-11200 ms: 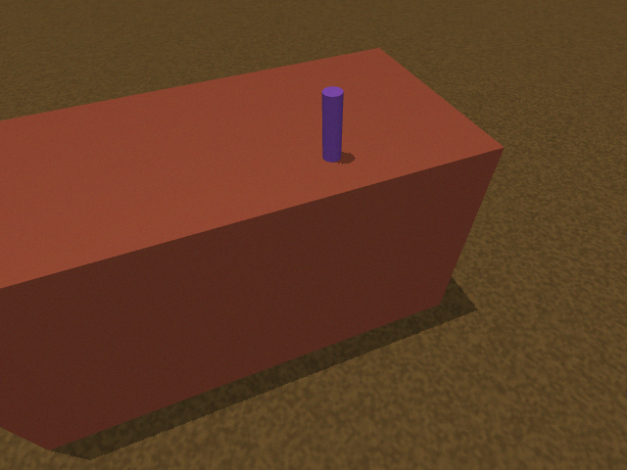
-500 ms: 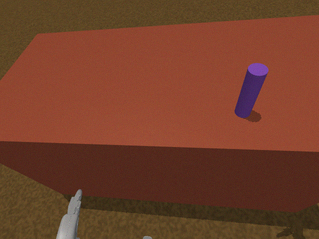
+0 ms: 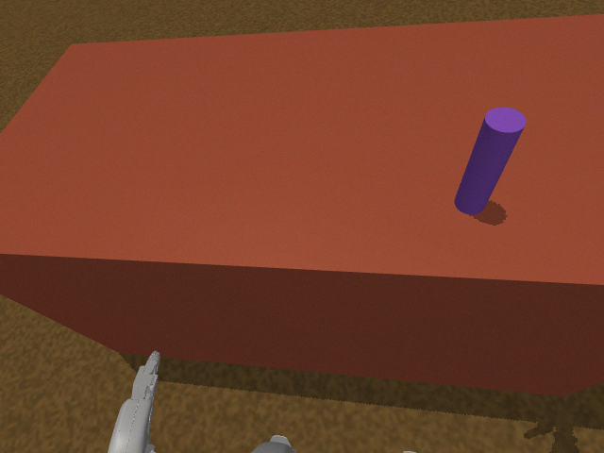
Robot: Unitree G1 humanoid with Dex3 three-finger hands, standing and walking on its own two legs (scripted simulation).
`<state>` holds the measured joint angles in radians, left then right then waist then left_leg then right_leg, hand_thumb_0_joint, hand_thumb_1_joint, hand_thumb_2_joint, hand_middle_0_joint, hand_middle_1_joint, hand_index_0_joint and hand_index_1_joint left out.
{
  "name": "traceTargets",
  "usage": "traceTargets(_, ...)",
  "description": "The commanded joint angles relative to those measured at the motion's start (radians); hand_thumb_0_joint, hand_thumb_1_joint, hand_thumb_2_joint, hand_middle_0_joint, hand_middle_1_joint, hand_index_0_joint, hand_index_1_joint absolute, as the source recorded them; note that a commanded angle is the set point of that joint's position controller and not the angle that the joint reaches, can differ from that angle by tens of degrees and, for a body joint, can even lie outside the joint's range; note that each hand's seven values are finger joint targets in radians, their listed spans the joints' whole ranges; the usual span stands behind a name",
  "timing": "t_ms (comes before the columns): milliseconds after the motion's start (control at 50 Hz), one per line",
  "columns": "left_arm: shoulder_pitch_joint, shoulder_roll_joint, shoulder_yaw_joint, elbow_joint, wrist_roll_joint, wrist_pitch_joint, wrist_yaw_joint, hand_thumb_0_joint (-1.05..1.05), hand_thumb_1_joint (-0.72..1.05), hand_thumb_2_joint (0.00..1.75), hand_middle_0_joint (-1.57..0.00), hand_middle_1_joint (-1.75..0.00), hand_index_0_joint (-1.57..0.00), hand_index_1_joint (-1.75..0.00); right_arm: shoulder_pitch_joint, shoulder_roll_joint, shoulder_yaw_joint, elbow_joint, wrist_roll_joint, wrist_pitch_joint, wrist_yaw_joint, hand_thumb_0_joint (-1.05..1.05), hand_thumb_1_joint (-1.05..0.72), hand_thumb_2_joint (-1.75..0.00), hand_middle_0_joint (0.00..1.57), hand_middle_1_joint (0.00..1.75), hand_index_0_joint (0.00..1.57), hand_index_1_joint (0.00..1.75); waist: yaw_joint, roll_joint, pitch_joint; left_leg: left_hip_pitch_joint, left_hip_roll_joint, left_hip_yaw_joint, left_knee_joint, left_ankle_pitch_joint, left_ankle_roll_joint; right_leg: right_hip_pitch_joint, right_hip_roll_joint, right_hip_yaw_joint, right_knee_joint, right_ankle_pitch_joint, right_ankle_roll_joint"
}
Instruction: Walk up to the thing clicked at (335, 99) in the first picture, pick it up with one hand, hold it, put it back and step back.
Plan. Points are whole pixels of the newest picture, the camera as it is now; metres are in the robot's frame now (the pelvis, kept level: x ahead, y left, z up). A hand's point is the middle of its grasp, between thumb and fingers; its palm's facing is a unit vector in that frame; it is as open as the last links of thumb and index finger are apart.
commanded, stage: go down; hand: right
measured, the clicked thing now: (484, 167) +0.51 -0.17 +0.05
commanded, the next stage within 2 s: approach in 0.16 s
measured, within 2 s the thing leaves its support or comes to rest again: neither
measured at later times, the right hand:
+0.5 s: hand out of the picture +0.44 -0.34 +0.12, palm faces +0.07 +1.00 +0.02, open 17.7 cm
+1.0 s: hand (509, 185) +0.49 -0.21 +0.03, palm faces +0.04 +1.00 +0.03, open 17.8 cm
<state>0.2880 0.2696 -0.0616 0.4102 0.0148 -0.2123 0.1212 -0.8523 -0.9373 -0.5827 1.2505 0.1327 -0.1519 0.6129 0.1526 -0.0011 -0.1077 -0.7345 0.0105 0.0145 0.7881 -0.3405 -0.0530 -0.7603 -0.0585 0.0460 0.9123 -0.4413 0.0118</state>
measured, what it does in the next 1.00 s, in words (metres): stands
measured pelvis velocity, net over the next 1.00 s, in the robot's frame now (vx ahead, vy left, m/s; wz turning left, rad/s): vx -0.02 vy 0.00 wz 0.03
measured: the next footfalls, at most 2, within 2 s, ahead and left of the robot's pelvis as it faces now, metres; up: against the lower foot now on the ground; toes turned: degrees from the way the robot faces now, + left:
none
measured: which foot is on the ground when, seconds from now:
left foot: down 0.00-1.00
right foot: down 0.00-1.00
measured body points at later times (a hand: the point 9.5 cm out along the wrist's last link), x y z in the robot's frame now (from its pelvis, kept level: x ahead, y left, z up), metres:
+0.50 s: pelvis +0.00 +0.00 -0.01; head +0.09 -0.04 +0.43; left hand +0.15 +0.26 -0.04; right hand +0.43 -0.39 +0.12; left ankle +0.02 +0.16 -0.69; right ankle -0.01 -0.12 -0.69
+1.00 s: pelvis -0.02 +0.00 -0.04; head +0.10 -0.03 +0.39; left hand +0.11 +0.28 -0.05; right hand +0.48 -0.26 +0.03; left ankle +0.02 +0.16 -0.69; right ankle -0.01 -0.12 -0.69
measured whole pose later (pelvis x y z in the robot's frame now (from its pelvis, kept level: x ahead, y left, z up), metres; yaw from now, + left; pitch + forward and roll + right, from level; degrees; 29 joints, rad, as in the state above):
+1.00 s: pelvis -0.02 +0.00 -0.04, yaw +2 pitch +21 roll +4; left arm 0.35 0.25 0.02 0.14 0.05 -0.13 0.03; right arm -0.86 -0.60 -0.50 1.17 0.06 -0.34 0.28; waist 0.24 0.00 -0.13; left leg -1.00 0.00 0.00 1.03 -0.40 -0.05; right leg -1.01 -0.07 0.04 1.14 -0.51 0.02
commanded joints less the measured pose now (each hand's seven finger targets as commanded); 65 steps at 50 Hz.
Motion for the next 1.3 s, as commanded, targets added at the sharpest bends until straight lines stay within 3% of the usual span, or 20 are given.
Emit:
traceTargets(0,0.027,0.193,0.106,-0.159,-0.009,-0.050,0.020,0.00,-0.55,0.05,-0.05,-0.05,-0.05,-0.05,-0.375,-0.375,-0.067,-0.279,0.052,-0.065,0.002,0.00,0.60,-0.04,0.04,0.05,0.05,0.05,-0.019,-0.216,-0.469,0.194,-0.033,0.021,-0.039,0.302,0.062,0.323,0.034,0.000,-0.104,0.437,-0.015)
traceTargets(180,-0.041,0.182,0.100,-0.124,-0.005,-0.050,0.022,0.00,-0.55,0.05,-0.05,-0.05,-0.05,-0.05,-0.352,-0.337,-0.032,-0.201,0.037,-0.054,-0.009,0.00,0.58,-0.04,0.04,0.05,0.05,0.05,-0.017,-0.227,-0.378,0.145,-0.034,0.022,-0.044,0.283,0.069,0.291,0.023,0.003,-0.100,0.486,-0.006)
traceTargets(260,0.004,0.142,0.048,-0.105,0.000,-0.046,0.014,0.00,-0.57,0.06,-0.05,-0.05,-0.04,-0.06,-0.320,-0.324,-0.023,-0.184,0.032,-0.058,0.007,0.00,0.58,-0.04,0.06,0.05,0.05,0.05,-0.020,-0.214,-0.393,0.152,-0.039,0.027,-0.034,0.294,0.067,0.292,0.023,0.004,-0.094,0.496,-0.009)
traceTargets(320,0.011,0.177,0.086,-0.154,-0.001,-0.049,0.016,0.00,-0.57,0.06,-0.05,-0.05,-0.04,-0.06,-0.317,-0.339,-0.043,-0.192,0.039,-0.062,0.013,0.00,0.59,-0.04,0.05,0.05,0.05,0.05,0.001,-0.168,-0.441,0.188,-0.033,0.021,-0.025,0.329,0.061,0.269,0.030,0.002,-0.081,0.457,-0.018)
traceTargets(380,0.042,0.199,0.109,-0.148,0.000,-0.046,0.014,0.00,-0.56,0.06,-0.05,-0.05,-0.04,-0.06,-0.287,-0.255,0.002,-0.142,0.053,-0.068,0.015,0.00,0.60,-0.04,0.05,0.05,0.05,0.05,0.024,-0.153,-0.363,0.114,-0.038,0.029,-0.016,0.276,0.062,0.241,0.028,0.008,-0.080,0.422,-0.016)
traceTargets(460,0.006,0.131,0.052,-0.193,0.006,-0.059,-0.005,0.00,-0.56,0.06,-0.05,-0.05,-0.05,-0.06,-0.335,-0.134,0.064,-0.138,0.048,-0.109,0.000,0.00,0.60,-0.04,0.05,0.05,0.06,0.05,0.041,-0.165,-0.344,0.012,-0.037,0.022,0.021,0.216,0.065,0.197,0.025,0.010,-0.044,0.360,-0.019)
traceTargets(520,0.033,0.141,0.071,-0.210,0.014,-0.066,-0.015,0.00,-0.56,0.05,-0.05,-0.05,-0.05,-0.06,-0.381,-0.092,0.076,-0.220,0.055,-0.152,-0.028,0.00,0.60,-0.05,0.05,0.05,0.05,0.05,0.047,-0.224,-0.403,-0.013,-0.033,0.017,0.049,0.199,0.064,0.214,0.029,0.004,-0.029,0.314,-0.018)
traceTargets(660,0.071,0.170,0.135,-0.362,0.024,-0.043,-0.048,0.00,-0.54,0.04,-0.05,-0.05,-0.05,-0.05,-0.412,-0.081,0.026,-0.328,0.041,-0.234,-0.152,0.00,0.61,-0.05,0.03,0.05,0.04,0.05,0.064,-0.266,-0.564,-0.048,-0.041,0.025,0.127,0.253,0.064,0.252,0.020,0.011,0.059,0.470,-0.004)
traceTargets(700,0.119,0.172,0.155,-0.326,0.029,-0.023,-0.053,0.00,-0.55,0.04,-0.05,-0.05,-0.06,-0.05,-0.410,-0.130,-0.013,-0.346,0.016,-0.249,-0.197,0.00,0.61,-0.03,0.05,0.04,0.05,0.04,0.047,-0.275,-0.561,-0.012,-0.036,0.018,0.146,0.270,0.064,0.193,0.030,0.001,0.073,0.437,-0.005)
traceTargets(760,0.049,0.158,0.157,-0.430,0.028,-0.005,-0.066,0.00,-0.54,0.03,-0.05,-0.05,-0.06,-0.04,-0.436,-0.094,-0.013,-0.384,-0.006,-0.269,-0.257,0.00,0.61,-0.02,0.05,0.04,0.05,0.04,0.032,-0.266,-0.605,0.015,-0.038,0.019,0.159,0.239,0.068,0.153,0.029,-0.001,0.073,0.368,-0.004)
traceTargets(820,0.083,0.113,0.139,-0.359,0.037,0.019,-0.080,0.00,-0.54,0.03,-0.05,-0.05,-0.06,-0.04,-0.381,0.088,0.082,-0.227,-0.037,-0.256,-0.293,0.00,0.61,-0.02,0.04,0.05,0.04,0.05,0.058,-0.261,-0.452,-0.086,-0.045,0.028,0.161,0.150,0.075,0.085,0.020,0.001,0.055,0.278,0.003)
traceTargets(840,0.048,0.117,0.139,-0.379,0.035,0.020,-0.084,0.00,-0.54,0.03,-0.05,-0.05,-0.06,-0.04,-0.387,0.090,0.079,-0.236,-0.041,-0.258,-0.309,0.00,0.61,-0.02,0.05,0.04,0.05,0.04,0.043,-0.264,-0.471,-0.094,-0.046,0.026,0.164,0.136,0.076,0.077,0.018,0.002,0.055,0.259,0.003)
traceTargets(880,0.010,0.178,0.200,-0.480,0.037,0.023,-0.078,0.00,-0.54,0.03,-0.05,-0.05,-0.06,-0.04,-0.513,-0.032,0.034,-0.429,-0.065,-0.272,-0.340,0.00,0.61,-0.03,0.03,0.05,0.04,0.05,0.031,-0.328,-0.663,-0.027,-0.045,0.022,0.165,0.163,0.076,0.175,0.014,-0.001,0.056,0.276,0.005)
traceTargets(900,-0.024,0.198,0.214,-0.542,0.036,0.022,-0.075,0.00,-0.54,0.03,-0.05,-0.05,-0.06,-0.04,-0.544,-0.045,0.027,-0.454,-0.067,-0.268,-0.349,0.00,0.61,-0.03,0.03,0.05,0.03,0.05,0.038,-0.303,-0.708,0.025,-0.045,0.024,0.161,0.186,0.072,0.195,0.013,-0.004,0.063,0.290,0.003)
traceTargets(940,0.124,0.172,0.211,-0.381,0.036,0.044,-0.081,0.00,-0.54,0.03,-0.05,-0.05,-0.06,-0.03,-0.340,0.096,0.075,-0.193,-0.063,-0.233,-0.353,0.00,0.61,-0.03,0.03,0.05,0.04,0.05,0.059,-0.209,-0.493,-0.019,-0.051,0.040,0.157,0.178,0.070,0.096,0.017,-0.001,0.058,0.280,0.000)
traceTargets(960,0.081,0.148,0.179,-0.433,0.028,0.045,-0.088,0.00,-0.54,0.03,-0.05,-0.05,-0.06,-0.04,-0.355,0.122,0.080,-0.216,-0.053,-0.238,-0.355,0.00,0.61,-0.03,0.04,0.05,0.04,0.05,0.064,-0.181,-0.431,-0.038,-0.052,0.037,0.146,0.158,0.069,0.050,0.018,-0.001,0.056,0.260,-0.005)
traceTargets(1000,0.039,0.128,0.156,-0.507,0.026,0.042,-0.089,0.00,-0.55,0.04,-0.05,-0.04,-0.05,-0.04,-0.411,0.066,0.044,-0.280,-0.063,-0.243,-0.371,0.00,0.61,-0.02,0.04,0.05,0.04,0.05,0.048,-0.161,-0.552,0.031,-0.048,0.026,0.149,0.199,0.063,0.061,0.017,-0.008,0.066,0.276,-0.014)
traceTargets(1080,0.109,0.100,0.146,-0.476,0.024,0.049,-0.100,0.00,-0.54,0.03,-0.05,-0.05,-0.06,-0.04,-0.367,0.160,0.095,-0.203,-0.062,-0.244,-0.372,0.00,0.61,-0.03,0.04,0.05,0.05,0.05,0.078,-0.102,-0.395,-0.024,-0.046,0.019,0.146,0.124,0.059,-0.038,0.021,-0.017,0.067,0.165,-0.022)
traceTargets(1120,0.122,0.122,0.176,-0.529,0.023,0.051,-0.101,0.00,-0.54,0.03,-0.05,-0.05,-0.06,-0.04,-0.413,0.103,0.075,-0.278,-0.073,-0.255,-0.380,0.00,0.61,-0.03,0.04,0.05,0.04,0.05,0.077,-0.133,-0.465,-0.003,-0.044,0.010,0.152,0.140,0.059,-0.001,0.023,-0.023,0.074,0.180,-0.023)
traceTargets(1280,0.147,0.140,0.221,-0.531,0.027,0.057,-0.104,0.00,-0.55,0.03,-0.05,-0.05,-0.05,-0.04,-0.492,0.207,0.128,-0.441,-0.063,-0.241,-0.409,0.00,0.59,-0.02,0.03,0.04,0.03,0.04,0.068,-0.228,-0.579,-0.023,-0.044,0.023,0.176,0.230,0.066,0.153,0.024,-0.020,0.089,0.319,-0.008)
